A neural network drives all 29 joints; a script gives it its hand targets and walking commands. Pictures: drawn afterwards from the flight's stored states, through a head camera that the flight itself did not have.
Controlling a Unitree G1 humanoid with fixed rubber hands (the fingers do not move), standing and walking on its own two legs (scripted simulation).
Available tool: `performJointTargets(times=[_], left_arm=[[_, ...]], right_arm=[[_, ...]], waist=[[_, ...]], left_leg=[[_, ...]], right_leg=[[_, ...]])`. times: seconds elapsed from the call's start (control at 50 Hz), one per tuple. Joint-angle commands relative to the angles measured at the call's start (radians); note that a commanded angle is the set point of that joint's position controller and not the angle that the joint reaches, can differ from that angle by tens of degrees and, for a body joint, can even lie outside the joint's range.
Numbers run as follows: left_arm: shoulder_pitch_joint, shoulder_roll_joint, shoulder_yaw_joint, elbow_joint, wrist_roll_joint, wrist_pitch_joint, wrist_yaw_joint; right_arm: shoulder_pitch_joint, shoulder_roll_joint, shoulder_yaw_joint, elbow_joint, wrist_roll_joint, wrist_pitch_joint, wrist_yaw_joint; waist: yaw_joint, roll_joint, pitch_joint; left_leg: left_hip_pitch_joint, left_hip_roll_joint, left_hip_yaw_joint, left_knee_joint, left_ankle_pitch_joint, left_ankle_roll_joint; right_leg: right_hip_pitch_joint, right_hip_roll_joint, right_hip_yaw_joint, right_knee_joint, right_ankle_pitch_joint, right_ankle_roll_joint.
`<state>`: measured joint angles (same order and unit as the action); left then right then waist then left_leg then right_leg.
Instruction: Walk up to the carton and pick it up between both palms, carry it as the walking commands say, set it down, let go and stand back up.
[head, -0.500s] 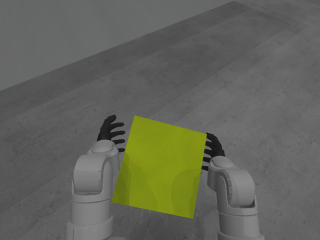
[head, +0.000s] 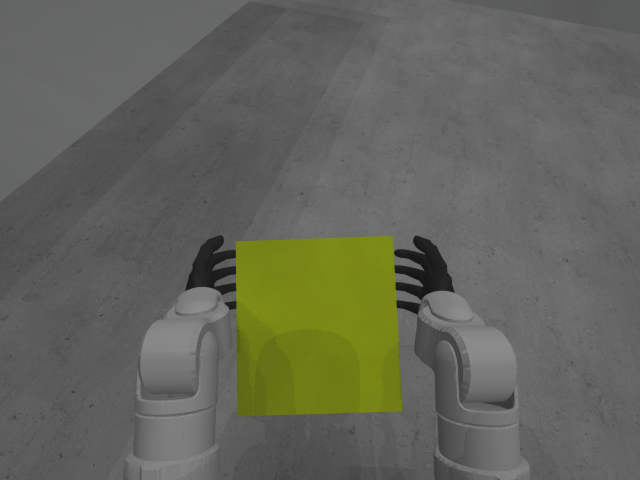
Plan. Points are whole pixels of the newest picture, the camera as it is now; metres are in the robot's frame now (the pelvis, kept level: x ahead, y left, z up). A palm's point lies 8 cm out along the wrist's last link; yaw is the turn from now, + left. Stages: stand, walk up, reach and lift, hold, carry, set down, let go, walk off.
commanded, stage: carry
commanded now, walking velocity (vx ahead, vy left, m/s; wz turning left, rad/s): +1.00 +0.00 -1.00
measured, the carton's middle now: (319, 315) +0.34 +0.01 +0.00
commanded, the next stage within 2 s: none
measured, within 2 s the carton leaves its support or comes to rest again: neither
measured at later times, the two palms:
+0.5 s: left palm (337, 112) +0.71 -0.02 +0.09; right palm (475, 152) +0.58 -0.24 +0.11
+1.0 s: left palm (462, 40) +1.03 -0.32 +0.11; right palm (551, 83) +0.81 -0.45 +0.13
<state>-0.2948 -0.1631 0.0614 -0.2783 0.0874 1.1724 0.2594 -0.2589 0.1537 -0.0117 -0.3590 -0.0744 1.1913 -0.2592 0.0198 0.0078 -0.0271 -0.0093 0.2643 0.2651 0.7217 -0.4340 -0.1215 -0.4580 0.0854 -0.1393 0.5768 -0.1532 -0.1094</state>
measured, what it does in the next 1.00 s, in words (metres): walks ahead, turning right: left foot, then right foot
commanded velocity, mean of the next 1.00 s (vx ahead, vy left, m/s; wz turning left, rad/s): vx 1.00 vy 0.00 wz -1.00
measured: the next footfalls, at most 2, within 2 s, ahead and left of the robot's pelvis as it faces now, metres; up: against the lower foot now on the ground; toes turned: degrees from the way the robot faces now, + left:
left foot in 0.24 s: +0.30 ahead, +0.21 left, +0.00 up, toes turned -12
right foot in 0.52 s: +0.50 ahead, -0.14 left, +0.00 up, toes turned -33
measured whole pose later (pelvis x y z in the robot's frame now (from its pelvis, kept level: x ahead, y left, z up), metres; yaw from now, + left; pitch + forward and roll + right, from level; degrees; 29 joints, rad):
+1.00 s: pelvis +0.76 -0.14 +0.03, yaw -60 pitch +5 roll -2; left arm -0.28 -0.16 0.06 -0.30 0.09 1.17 0.24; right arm -0.24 0.15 0.00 -0.34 -0.06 1.18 -0.26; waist 0.00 -0.03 -0.04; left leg -0.07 0.15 0.26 0.33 -0.33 -0.07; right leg -0.57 -0.01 -0.11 0.99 -0.37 -0.09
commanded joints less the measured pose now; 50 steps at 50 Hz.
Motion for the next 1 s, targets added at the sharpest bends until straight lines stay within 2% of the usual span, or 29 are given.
performJointTargets(times=[0.0, 0.06, 0.12, 0.16, 0.18, 0.2, 0.22, 0.24, 0.26, 0.3, 0.38, 0.42, 0.46, 0.48, 0.5, 0.52, 0.54, 0.56, 0.6, 0.66, 0.72, 0.74, 0.76, 0.78, 0.82, 0.88, 0.9, 0.94, 0.98], left_arm=[[-0.369, -1.043, -0.592, -0.224, -0.371, 0.014, -0.189], [-0.296, -1.084, -0.558, -0.082, -0.350, 0.037, -0.216], [-0.283, -1.116, -0.555, -0.062, -0.356, 0.029, -0.226], [-0.238, -1.066, -0.544, -0.072, -0.338, 0.018, -0.219], [-0.239, -1.037, -0.533, -0.076, -0.331, 0.016, -0.211], [-0.208, -1.020, -0.533, -0.077, -0.333, 0.014, -0.211], [-0.169, -1.006, -0.523, -0.098, -0.329, 0.011, -0.214], [-0.210, -0.992, -0.512, -0.108, -0.333, 0.005, -0.215], [-0.248, -1.016, -0.526, -0.152, -0.358, -0.003, -0.224], [-0.251, -1.043, -0.523, -0.113, -0.349, -0.007, -0.231], [-0.280, -1.021, -0.552, -0.211, -0.344, -0.023, -0.204], [-0.262, -0.996, -0.525, -0.237, -0.344, -0.024, -0.194], [-0.259, -1.004, -0.526, -0.268, -0.343, -0.029, -0.182], [-0.278, -1.017, -0.529, -0.300, -0.354, -0.033, -0.173], [-0.290, -1.017, -0.541, -0.298, -0.357, -0.026, -0.176], [-0.364, -1.009, -0.576, -0.272, -0.355, -0.018, -0.175], [-0.377, -1.028, -0.599, -0.286, -0.363, -0.018, -0.181], [-0.358, -1.066, -0.600, -0.274, -0.378, -0.009, -0.191], [-0.258, -1.079, -0.587, -0.138, -0.337, 0.015, -0.201], [-0.228, -1.110, -0.542, -0.052, -0.330, 0.015, -0.223], [-0.205, -1.031, -0.507, -0.048, -0.327, 0.000, -0.228], [-0.202, -1.038, -0.512, -0.066, -0.328, -0.007, -0.229], [-0.254, -1.012, -0.529, -0.113, -0.346, -0.006, -0.227], [-0.233, -1.009, -0.517, -0.132, -0.338, -0.013, -0.223], [-0.250, -0.977, -0.503, -0.145, -0.343, -0.017, -0.226], [-0.193, -0.995, -0.489, -0.083, -0.319, -0.008, -0.232], [-0.215, -0.999, -0.499, -0.098, -0.315, -0.011, -0.226], [-0.226, -1.004, -0.535, -0.128, -0.328, -0.017, -0.215], [-0.315, -1.001, -0.564, -0.203, -0.341, -0.027, -0.206]], right_arm=[[-0.239, 1.039, 0.382, -0.040, 0.327, -0.009, 0.213], [-0.251, 1.066, 0.385, 0.009, 0.310, -0.022, 0.213], [-0.399, 1.057, 0.403, -0.156, 0.331, -0.056, 0.204], [-0.349, 1.057, 0.409, -0.143, 0.331, -0.063, 0.200], [-0.304, 1.032, 0.385, -0.097, 0.320, -0.060, 0.190], [-0.300, 1.023, 0.407, -0.112, 0.320, -0.066, 0.186], [-0.337, 0.976, 0.429, -0.167, 0.313, -0.064, 0.177], [-0.320, 0.997, 0.428, -0.141, 0.313, -0.060, 0.170], [-0.314, 1.018, 0.435, -0.162, 0.319, -0.071, 0.174], [-0.347, 1.081, 0.459, -0.162, 0.343, -0.074, 0.184], [-0.325, 1.052, 0.451, -0.175, 0.357, -0.067, 0.195], [-0.294, 1.049, 0.462, -0.178, 0.364, -0.052, 0.193], [-0.266, 1.017, 0.460, -0.175, 0.367, -0.042, 0.203], [-0.284, 1.027, 0.455, -0.153, 0.377, -0.039, 0.204], [-0.233, 1.027, 0.444, -0.137, 0.358, -0.034, 0.208], [-0.248, 1.037, 0.436, -0.101, 0.357, -0.030, 0.217], [-0.234, 1.036, 0.413, -0.100, 0.349, -0.036, 0.216], [-0.204, 1.088, 0.410, -0.077, 0.339, -0.043, 0.213], [-0.198, 1.088, 0.406, -0.028, 0.328, -0.037, 0.215], [-0.348, 1.101, 0.445, -0.141, 0.350, -0.064, 0.215], [-0.302, 1.070, 0.431, -0.107, 0.328, -0.069, 0.196], [-0.333, 1.064, 0.441, -0.174, 0.343, -0.083, 0.195], [-0.291, 1.039, 0.414, -0.141, 0.325, -0.080, 0.188], [-0.354, 1.014, 0.445, -0.201, 0.331, -0.089, 0.181], [-0.296, 1.006, 0.437, -0.145, 0.315, -0.077, 0.172], [-0.275, 1.027, 0.448, -0.095, 0.326, -0.063, 0.186], [-0.306, 1.032, 0.463, -0.131, 0.351, -0.068, 0.191], [-0.308, 0.990, 0.438, -0.168, 0.347, -0.075, 0.186], [-0.312, 1.006, 0.435, -0.172, 0.352, -0.077, 0.196]], waist=[[0.012, -0.018, -0.362], [-0.018, 0.008, -0.201], [-0.028, -0.101, -0.224], [-0.050, -0.111, -0.304], [-0.069, -0.025, -0.399], [-0.092, 0.076, -0.463], [-0.053, 0.237, -0.457], [-0.041, 0.143, -0.444], [-0.063, 0.137, -0.378], [-0.080, 0.100, -0.279], [-0.048, 0.208, -0.217], [-0.024, 0.184, -0.369], [0.017, 0.178, -0.508], [0.058, 0.102, -0.569], [0.020, -0.115, -0.583], [0.021, -0.171, -0.533], [0.013, -0.097, -0.436], [0.010, 0.019, -0.404], [0.006, 0.072, -0.342], [-0.010, -0.076, -0.270], [-0.030, -0.197, -0.302], [-0.057, -0.114, -0.408], [-0.082, 0.035, -0.453], [-0.061, 0.194, -0.457], [-0.049, 0.120, -0.402], [-0.056, 0.102, -0.248], [-0.065, 0.145, -0.222], [-0.058, 0.242, -0.244], [-0.053, 0.222, -0.209]], left_leg=[[-0.755, -0.201, -0.369, 0.753, -0.214, -0.025], [-0.654, -0.041, -0.472, 0.191, -0.186, -0.006], [-0.295, -0.143, -0.291, -0.190, 0.009, 0.002], [-0.016, -0.229, -0.130, -0.426, 0.252, -0.007], [0.256, -0.214, -0.117, -0.414, 0.293, 0.004], [0.499, -0.035, -0.313, -0.458, 0.267, 0.043], [0.627, 0.231, -0.601, -0.444, 0.539, 0.129], [0.605, 0.259, -0.573, -0.359, 0.818, 0.164], [0.594, 0.271, -0.569, -0.355, 0.855, 0.183], [0.635, 0.210, -0.384, -0.349, 0.951, 0.129], [0.390, 0.159, -0.109, -0.428, 0.949, 0.074], [0.336, 0.054, 0.047, -0.191, 1.317, 0.044], [0.148, 0.021, 0.049, 0.172, 1.348, 0.031], [-0.124, -0.030, -0.014, 0.393, 1.009, 0.011], [-0.431, -0.162, -0.051, 0.639, 0.327, -0.019], [-0.766, -0.295, -0.165, 0.767, -0.209, -0.024], [-0.785, -0.247, -0.355, 0.794, -0.214, -0.014], [-0.760, -0.189, -0.388, 0.728, -0.107, -0.012], [-0.786, -0.123, -0.439, 0.388, -0.146, -0.020], [-0.488, -0.138, -0.332, -0.065, -0.046, -0.016], [-0.105, -0.213, -0.177, -0.388, 0.126, 0.010], [0.143, -0.228, -0.087, -0.438, 0.255, 0.011], [0.373, -0.079, -0.248, -0.449, 0.181, 0.047], [0.540, 0.184, -0.548, -0.487, 0.354, 0.105], [0.524, 0.277, -0.615, -0.445, 0.691, 0.173], [0.538, 0.228, -0.358, -0.389, 0.783, 0.141], [0.571, 0.211, -0.290, -0.383, 0.958, 0.132], [0.535, 0.209, -0.189, -0.405, 0.915, 0.106], [0.437, 0.165, -0.086, -0.448, 0.991, 0.098]], right_leg=[[0.764, -0.364, 0.860, -0.229, 0.430, -0.315], [0.566, -0.305, 0.553, -0.247, 0.333, -0.133], [0.310, -0.248, 0.394, -0.297, 0.203, -0.111], [0.247, -0.139, 0.231, -0.116, 0.269, -0.060], [0.106, -0.070, 0.153, 0.108, 0.343, -0.026], [-0.101, -0.006, 0.086, 0.326, 0.245, 0.027], [-0.345, 0.034, 0.045, 0.494, -0.268, 0.068], [-0.349, -0.048, 0.123, 0.602, -0.336, 0.070], [-0.438, -0.095, 0.146, 0.537, -0.366, 0.057], [-0.556, -0.147, 0.118, 0.431, -0.294, 0.039], [-0.313, -0.154, 0.039, 0.062, -0.093, 0.024], [0.046, 0.036, -0.141, -0.108, 0.018, 0.014], [0.410, 0.108, -0.086, -0.121, 0.070, -0.030], [0.668, 0.012, 0.162, -0.110, 0.025, -0.101], [0.884, -0.197, 0.554, -0.103, 0.168, -0.203], [1.032, -0.338, 0.901, -0.148, 0.335, -0.307], [0.888, -0.370, 0.938, -0.187, 0.470, -0.331], [0.764, -0.379, 0.831, -0.233, 0.406, -0.285], [0.763, -0.330, 0.716, -0.216, 0.454, -0.199], [0.464, -0.293, 0.533, -0.314, 0.306, -0.137], [0.282, -0.151, 0.270, -0.138, 0.305, -0.055], [0.207, -0.087, 0.173, 0.049, 0.330, -0.030], [-0.030, -0.025, 0.114, 0.258, 0.223, 0.011], [-0.264, 0.023, 0.042, 0.459, -0.200, 0.057], [-0.352, -0.068, 0.137, 0.578, -0.316, 0.059], [-0.512, -0.220, 0.153, 0.412, -0.262, 0.049], [-0.548, -0.188, 0.067, 0.416, -0.263, 0.049], [-0.490, -0.198, 0.068, 0.321, -0.163, 0.043], [-0.390, -0.151, -0.029, 0.171, -0.069, 0.027]])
